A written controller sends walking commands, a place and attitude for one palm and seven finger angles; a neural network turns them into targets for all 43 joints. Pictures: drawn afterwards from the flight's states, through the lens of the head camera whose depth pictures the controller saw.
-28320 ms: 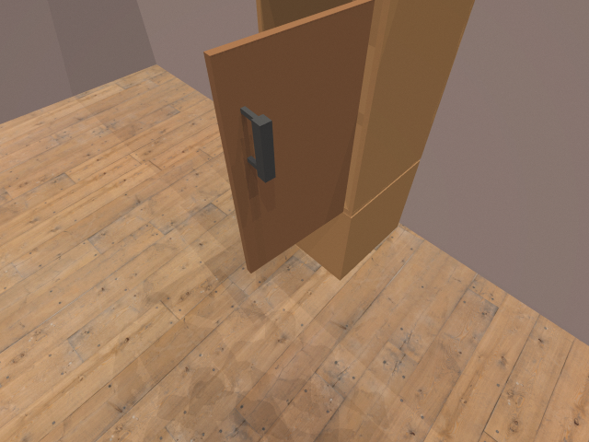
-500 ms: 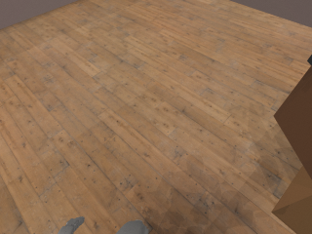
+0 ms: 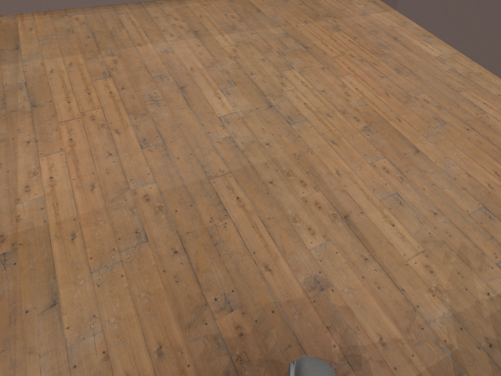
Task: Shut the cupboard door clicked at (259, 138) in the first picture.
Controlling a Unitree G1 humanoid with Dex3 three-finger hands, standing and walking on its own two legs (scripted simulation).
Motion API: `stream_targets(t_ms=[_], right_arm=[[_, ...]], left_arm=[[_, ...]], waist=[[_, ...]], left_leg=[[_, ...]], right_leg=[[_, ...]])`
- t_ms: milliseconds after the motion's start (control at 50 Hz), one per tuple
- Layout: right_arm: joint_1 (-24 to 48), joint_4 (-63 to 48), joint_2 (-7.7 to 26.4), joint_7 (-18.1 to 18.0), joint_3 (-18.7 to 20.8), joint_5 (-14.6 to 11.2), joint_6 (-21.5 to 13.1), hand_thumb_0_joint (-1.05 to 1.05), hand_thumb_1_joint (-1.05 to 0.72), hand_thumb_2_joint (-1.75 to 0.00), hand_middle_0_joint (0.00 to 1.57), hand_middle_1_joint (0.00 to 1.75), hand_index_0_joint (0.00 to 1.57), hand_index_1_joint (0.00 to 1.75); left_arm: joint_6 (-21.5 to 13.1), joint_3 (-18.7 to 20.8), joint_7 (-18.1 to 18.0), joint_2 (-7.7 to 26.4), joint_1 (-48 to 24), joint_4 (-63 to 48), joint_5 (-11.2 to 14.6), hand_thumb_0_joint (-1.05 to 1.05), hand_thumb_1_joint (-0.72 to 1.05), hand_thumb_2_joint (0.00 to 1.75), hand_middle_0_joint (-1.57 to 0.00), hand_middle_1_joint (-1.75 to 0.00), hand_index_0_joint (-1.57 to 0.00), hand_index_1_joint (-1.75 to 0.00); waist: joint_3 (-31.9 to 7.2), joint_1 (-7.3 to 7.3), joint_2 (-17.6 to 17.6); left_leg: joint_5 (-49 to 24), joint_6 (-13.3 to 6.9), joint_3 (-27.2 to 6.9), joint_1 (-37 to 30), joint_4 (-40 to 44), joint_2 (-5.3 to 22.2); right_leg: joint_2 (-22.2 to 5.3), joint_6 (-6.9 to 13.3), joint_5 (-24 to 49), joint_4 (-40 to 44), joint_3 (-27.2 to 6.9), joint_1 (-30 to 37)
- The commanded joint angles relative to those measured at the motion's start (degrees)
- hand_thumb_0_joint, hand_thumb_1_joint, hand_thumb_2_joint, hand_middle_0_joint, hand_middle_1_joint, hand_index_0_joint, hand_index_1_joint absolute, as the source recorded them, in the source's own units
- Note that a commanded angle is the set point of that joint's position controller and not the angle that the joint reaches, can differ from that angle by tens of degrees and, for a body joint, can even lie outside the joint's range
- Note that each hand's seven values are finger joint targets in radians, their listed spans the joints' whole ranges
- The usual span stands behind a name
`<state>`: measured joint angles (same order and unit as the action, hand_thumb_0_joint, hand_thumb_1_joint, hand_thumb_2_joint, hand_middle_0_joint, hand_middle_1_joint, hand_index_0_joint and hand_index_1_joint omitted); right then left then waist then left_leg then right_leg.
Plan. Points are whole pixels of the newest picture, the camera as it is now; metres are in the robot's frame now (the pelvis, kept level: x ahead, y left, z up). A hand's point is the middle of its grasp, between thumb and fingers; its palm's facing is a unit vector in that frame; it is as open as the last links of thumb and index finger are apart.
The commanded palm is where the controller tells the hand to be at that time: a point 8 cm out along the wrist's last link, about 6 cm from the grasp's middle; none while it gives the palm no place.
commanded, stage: walk to a spot facing it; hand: left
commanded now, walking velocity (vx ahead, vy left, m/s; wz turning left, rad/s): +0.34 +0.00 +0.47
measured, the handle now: out of the picture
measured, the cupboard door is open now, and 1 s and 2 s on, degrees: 54 54 54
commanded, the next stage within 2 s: turn to face it in 0.72 s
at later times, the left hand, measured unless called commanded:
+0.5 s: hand (177, 324) +0.22 +0.14 -0.15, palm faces +0.28 -0.93 -0.23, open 7.3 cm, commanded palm none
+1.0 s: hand (134, 288) +0.30 +0.25 -0.18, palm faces +0.50 -0.84 -0.22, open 7.3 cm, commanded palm none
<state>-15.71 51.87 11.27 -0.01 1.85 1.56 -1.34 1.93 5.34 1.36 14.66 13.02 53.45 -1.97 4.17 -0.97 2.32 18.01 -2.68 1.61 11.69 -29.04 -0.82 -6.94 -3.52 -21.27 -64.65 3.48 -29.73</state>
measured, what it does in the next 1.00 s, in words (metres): walks ahead, turning left: right foot, then left foot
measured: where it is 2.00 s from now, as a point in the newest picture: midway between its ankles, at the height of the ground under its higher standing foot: (219, 309)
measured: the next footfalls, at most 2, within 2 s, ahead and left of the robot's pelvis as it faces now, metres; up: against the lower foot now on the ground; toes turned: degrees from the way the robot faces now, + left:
right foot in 0.30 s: +0.25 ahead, -0.15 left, +0.00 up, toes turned +2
left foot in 0.80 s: +0.39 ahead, +0.15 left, +0.00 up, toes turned +32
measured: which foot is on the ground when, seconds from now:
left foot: down 0.00-0.30, up 0.32-0.78, down 0.80-1.00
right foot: up 0.00-0.28, down 0.30-0.78, up 0.80-1.00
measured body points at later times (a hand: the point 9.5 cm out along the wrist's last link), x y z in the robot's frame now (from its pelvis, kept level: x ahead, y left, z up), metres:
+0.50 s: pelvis +0.20 -0.06 +0.01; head +0.24 -0.06 +0.45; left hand +0.21 +0.19 -0.13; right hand +0.29 -0.30 -0.15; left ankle +0.14 +0.07 -0.63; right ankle +0.21 -0.15 -0.74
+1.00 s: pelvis +0.35 +0.05 -0.01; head +0.38 +0.09 +0.44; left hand +0.27 +0.29 -0.16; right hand +0.57 -0.10 -0.13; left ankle +0.36 +0.13 -0.74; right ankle +0.41 -0.11 -0.66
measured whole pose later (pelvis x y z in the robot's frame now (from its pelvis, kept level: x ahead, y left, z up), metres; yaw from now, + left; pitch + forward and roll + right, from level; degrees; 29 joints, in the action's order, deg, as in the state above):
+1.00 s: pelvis +0.35 +0.05 -0.01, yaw +27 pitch +0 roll -1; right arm -5.7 51.3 11.2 -0.9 -0.2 1.2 -1.0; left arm 0.6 3.3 -1.2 12.2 13.0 53.6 -1.3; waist 6.0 2.1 1.2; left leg 12.0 -5.4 6.0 19.0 -30.7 -1.4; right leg -6.3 -3.0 -23.4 -63.3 1.3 -28.3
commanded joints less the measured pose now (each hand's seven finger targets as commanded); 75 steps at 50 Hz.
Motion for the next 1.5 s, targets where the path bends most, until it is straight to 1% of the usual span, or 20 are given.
stream_targets(t_ms=[0, 180, 240, 280, 320, 360, 420, 620, 720, 740, 760, 780, 800, 900, 1020, 1180, 1200, 1240, 1260, 1480], right_arm=[[-4.4, -0.8, 10.9, -1.1, 2.8, -0.3, -1.6, 0.00, -0.90, -0.90, 0.20, 0.30, 0.20, 0.30], [-5.6, 2.2, 10.5, -0.8, 3.1, 0.2, -1.5, 0.00, -0.90, -0.90, 0.20, 0.30, 0.20, 0.30], [-3.2, 2.3, 9.9, -0.7, 3.1, -0.6, -1.6, 0.00, -0.90, -0.90, 0.20, 0.30, 0.20, 0.30], [-6.6, 0.0, 4.2, -0.4, 2.3, -1.6, -2.0, 0.00, -0.90, -0.90, 0.20, 0.30, 0.20, 0.30], [-4.4, 0.7, 5.3, 0.1, 2.7, -0.6, -1.7, 0.00, -0.90, -0.90, 0.20, 0.30, 0.20, 0.30], [-2.1, 1.6, 4.4, 0.7, 2.8, -0.5, -0.8, 0.00, -0.90, -0.90, 0.20, 0.30, 0.20, 0.30], [-2.2, 2.1, 1.8, 1.7, 2.4, -0.3, 1.2, 0.00, -0.90, -0.90, 0.20, 0.30, 0.20, 0.30], [14.6, -4.7, 1.4, 3.4, 0.8, -0.2, 1.3, 0.00, -0.90, -0.90, 0.20, 0.30, 0.20, 0.30], [3.4, -3.2, 6.6, 2.5, 2.1, 0.2, 0.9, 0.00, -0.90, -0.90, 0.20, 0.30, 0.20, 0.30], [-3.4, -1.9, 10.5, 2.0, 3.2, 0.5, 0.7, 0.00, -0.90, -0.90, 0.20, 0.30, 0.20, 0.30], [-8.9, -1.3, 18.7, 1.5, 4.8, 0.8, 0.2, 0.00, -0.90, -0.90, 0.20, 0.30, 0.20, 0.30], [-10.9, -0.7, 21.2, 0.5, 5.1, -0.6, 0.5, 0.00, -0.90, -0.90, 0.20, 0.30, 0.20, 0.30], [-8.3, -1.2, 19.9, -0.1, 4.3, -0.8, 0.7, 0.00, -0.90, -0.90, 0.20, 0.30, 0.20, 0.30], [6.3, -3.8, 8.2, -1.8, 0.3, -0.2, -0.9, 0.00, -0.90, -0.90, 0.20, 0.30, 0.20, 0.30], [6.4, -1.1, 7.5, -1.7, 0.4, 0.0, 0.5, 0.00, -0.90, -0.90, 0.20, 0.30, 0.20, 0.30], [4.4, 0.0, 8.8, -1.8, 2.5, -0.2, 1.8, 0.00, -0.90, -0.90, 0.20, 0.30, 0.20, 0.30], [4.1, -0.2, 8.2, -1.6, 2.7, -0.5, 1.8, 0.00, -0.90, -0.90, 0.20, 0.30, 0.20, 0.30], [5.4, -2.6, 3.9, -1.2, 2.0, -1.0, 1.8, 0.00, -0.90, -0.90, 0.20, 0.30, 0.20, 0.30], [6.5, -3.3, 4.2, -1.5, 1.9, -0.9, 2.5, 0.00, -0.90, -0.90, 0.20, 0.30, 0.20, 0.30], [5.6, -3.4, 4.3, -1.7, 1.8, -1.4, 2.2, 0.00, -0.90, -0.90, 0.20, 0.30, 0.20, 0.30]], left_arm=[[-2.7, 0.0, 0.4, 2.7, -5.6, -7.1, 0.5, 0.00, 0.90, 0.90, -0.20, -0.30, -0.20, -0.30], [-3.6, -0.4, 0.8, 2.5, -10.7, -9.3, 0.9, 0.00, 0.90, 0.90, -0.20, -0.30, -0.20, -0.30], [-4.9, 0.9, 0.2, 5.8, 4.6, -4.9, 0.6, 0.00, 0.90, 0.90, -0.20, -0.30, -0.20, -0.30], [-5.2, 3.0, -1.1, 15.3, 16.7, -2.1, 0.0, 0.00, 0.90, 0.90, -0.20, -0.30, -0.20, -0.30], [-5.3, 1.8, -1.8, 9.2, 7.6, -3.6, 0.2, 0.00, 0.90, 0.90, -0.20, -0.30, -0.20, -0.30], [-5.5, 0.3, -2.2, 4.0, 1.3, -4.6, 0.4, 0.00, 0.90, 0.90, -0.20, -0.30, -0.20, -0.30], [-6.5, -0.5, -2.0, 1.7, 2.3, -3.8, 0.3, 0.00, 0.90, 0.90, -0.20, -0.30, -0.20, -0.30], [-6.7, -0.4, -2.4, 3.9, 10.6, 0.8, 0.3, 0.00, 0.90, 0.90, -0.20, -0.30, -0.20, -0.30], [-5.8, 0.6, -2.3, 8.9, 8.2, -0.6, 0.7, 0.00, 0.90, 0.90, -0.20, -0.30, -0.20, -0.30], [-5.6, 0.6, -2.1, 8.7, 7.5, -1.6, 1.2, 0.00, 0.90, 0.90, -0.20, -0.30, -0.20, -0.30], [-5.2, -0.2, -1.4, 5.1, 8.2, -3.6, 2.0, 0.00, 0.90, 0.90, -0.20, -0.30, -0.20, -0.30], [-4.4, -0.8, -2.0, 5.3, 4.3, -6.1, 2.0, 0.00, 0.90, 0.90, -0.20, -0.30, -0.20, -0.30], [-4.1, -0.5, -2.6, 4.7, 3.0, -7.2, 1.8, 0.00, 0.90, 0.90, -0.20, -0.30, -0.20, -0.30], [-1.4, -1.9, -2.5, -0.7, 10.3, -0.1, 0.6, 0.00, 0.90, 0.90, -0.20, -0.30, -0.20, -0.30], [0.6, -1.8, -1.9, -1.1, 5.9, -0.3, 0.5, 0.00, 0.90, 0.90, -0.20, -0.30, -0.20, -0.30], [-0.3, -0.4, -1.0, -0.1, 4.6, -2.5, 0.4, 0.00, 0.90, 0.90, -0.20, -0.30, -0.20, -0.30], [-0.7, -0.1, -1.0, 1.6, 5.8, -2.4, 0.4, 0.00, 0.90, 0.90, -0.20, -0.30, -0.20, -0.30], [-1.9, 1.0, -1.7, 8.8, 8.1, -1.7, 0.0, 0.00, 0.90, 0.90, -0.20, -0.30, -0.20, -0.30], [-1.7, 1.3, -2.2, 9.5, 9.6, -1.6, 0.4, 0.00, 0.90, 0.90, -0.20, -0.30, -0.20, -0.30], [-0.7, 2.1, -2.4, 8.5, 1.0, -3.6, 0.3, 0.00, 0.90, 0.90, -0.20, -0.30, -0.20, -0.30]], waist=[[-2.1, -1.11, -8.0], [1.2, -1.15, -10.2], [-4.9, 6.11, -4.0], [-15.5, 8.59, 19.1], [-7.1, 4.77, 13.4], [-4.2, 1.14, 5.1], [-2.6, -0.43, 6.1], [0.6, 2.70, 4.3], [-6.7, -3.66, 4.3], [-12.3, -7.24, -0.5], [-18.6, -8.08, -17.9], [-22.9, -8.78, -13.3], [-17.6, -6.45, -5.5], [-9.4, 1.94, -7.2], [-4.2, 2.08, -8.1], [-5.1, 2.35, -8.0], [-6.1, 2.66, -4.9], [-5.8, 3.87, 12.4], [-6.3, 4.67, 9.2], [-7.3, 1.58, 6.3]], left_leg=[[-12.0, -8.7, -16.0, -9.8, 15.6, 13.3], [-13.1, -7.8, -14.9, -5.0, 14.3, 12.3], [-16.0, -4.3, -11.5, 5.6, -1.8, 7.7], [16.4, -0.2, -4.3, 22.5, -37.6, -4.7], [7.5, -0.5, -7.4, 28.0, -49.0, 1.9], [0.5, 0.7, -6.5, 23.9, -47.4, 5.7], [-3.7, 2.2, -3.4, 22.9, -43.9, 5.1], [-5.2, 2.0, 4.3, 27.0, -17.8, 5.3], [-6.9, -1.0, 8.7, 3.9, -5.3, -2.0], [-18.4, -2.6, 3.7, -10.5, -1.7, 1.7], [-45.1, -10.8, -21.8, -24.4, -1.9, 20.4], [-57.6, -15.6, -30.2, -26.3, 1.4, 25.9], [-51.8, -15.6, -24.5, -18.7, 2.7, 26.6], [-32.7, -7.4, -8.7, 0.7, 9.3, 16.3], [-11.8, -6.3, -4.4, 6.4, 14.6, 16.7], [-18.4, -3.5, 1.5, 0.2, 2.1, 17.5], [-16.2, -1.1, 3.2, 1.3, -2.5, 15.2], [13.9, 4.9, 8.9, 16.6, -21.0, 3.0], [18.0, 4.9, 3.1, 18.5, -29.4, 3.1], [5.3, 6.5, 0.4, 11.5, -11.7, 2.0]], right_leg=[[-0.3, -0.9, 6.7, 5.5, -2.3, -10.3], [3.5, 0.2, 11.3, 26.8, 0.0, 1.9], [4.2, 2.2, 12.5, 36.1, -1.4, 28.6], [-22.3, 9.8, -3.5, 51.3, -35.4, 43.4], [-19.7, 9.2, -9.9, 53.7, -31.5, 32.5], [-16.1, 8.2, 1.4, 52.0, -14.7, 22.9], [-12.2, 6.9, 16.1, 52.0, -1.1, 19.1], [-13.9, 7.8, 40.9, 47.8, 9.9, 31.9], [-13.7, 5.1, 57.0, 25.1, 15.0, 29.2], [-11.6, 3.0, 43.7, 11.9, 14.9, 19.8], [-0.8, -0.9, -7.9, -8.1, 12.8, 0.9], [1.8, 0.0, -16.8, -15.8, 2.2, -4.6], [-0.4, 0.8, -13.9, -16.2, -1.2, -3.7], [-0.7, 0.4, -0.9, -3.4, -3.9, 3.6], [2.6, 1.1, 1.9, 12.7, -2.6, 8.2], [5.6, 2.1, 10.2, 33.0, 0.7, 14.5], [4.0, 3.3, 16.6, 37.8, -3.2, 17.7], [-13.6, 13.8, 45.3, 43.9, -25.2, 26.0], [-16.2, 17.9, 47.4, 44.4, -27.1, 25.9], [-4.8, 13.5, 40.0, 38.8, -19.5, 22.9]])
